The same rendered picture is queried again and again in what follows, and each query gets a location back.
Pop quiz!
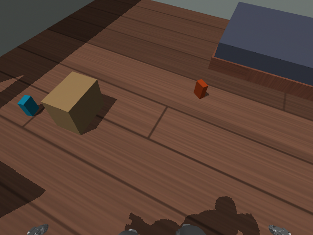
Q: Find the bed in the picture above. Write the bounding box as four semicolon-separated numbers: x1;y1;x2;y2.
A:
208;2;313;101

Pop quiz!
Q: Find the left robot hand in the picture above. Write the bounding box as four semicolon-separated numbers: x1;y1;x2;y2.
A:
27;224;48;235

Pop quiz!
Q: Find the right robot hand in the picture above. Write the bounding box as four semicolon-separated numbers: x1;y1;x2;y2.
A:
268;225;291;235

